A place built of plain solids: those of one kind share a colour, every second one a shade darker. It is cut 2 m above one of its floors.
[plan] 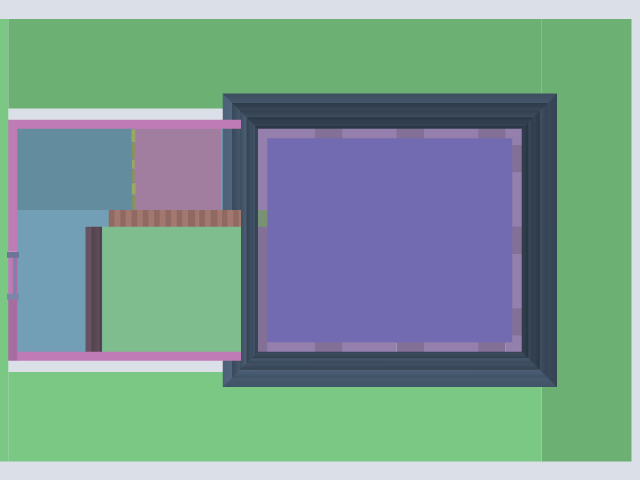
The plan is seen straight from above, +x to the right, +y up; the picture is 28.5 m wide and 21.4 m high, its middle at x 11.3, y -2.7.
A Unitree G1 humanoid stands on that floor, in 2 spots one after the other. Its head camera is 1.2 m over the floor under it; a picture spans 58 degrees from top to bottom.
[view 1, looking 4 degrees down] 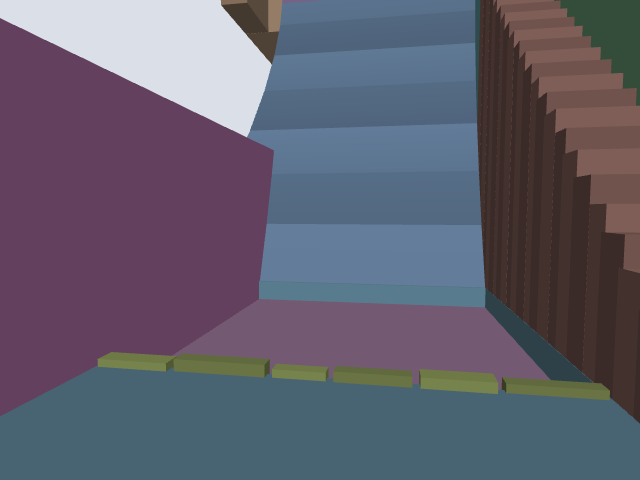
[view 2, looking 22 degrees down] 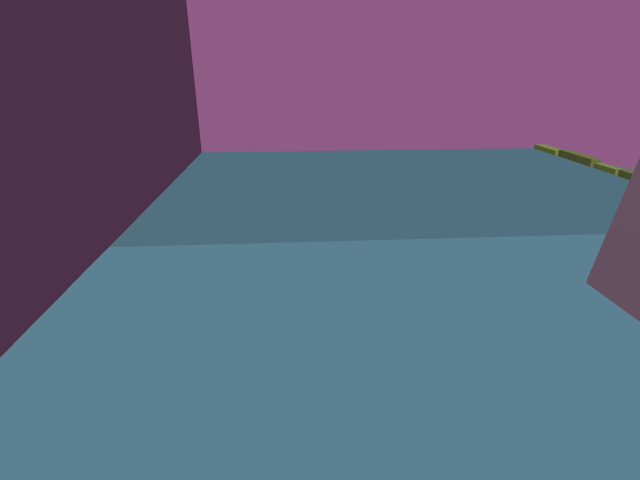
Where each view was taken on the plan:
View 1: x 0.00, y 0.00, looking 10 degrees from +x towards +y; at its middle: base_stones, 7.39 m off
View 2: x -0.90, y -4.29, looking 86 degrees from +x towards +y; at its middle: floor_court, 3.21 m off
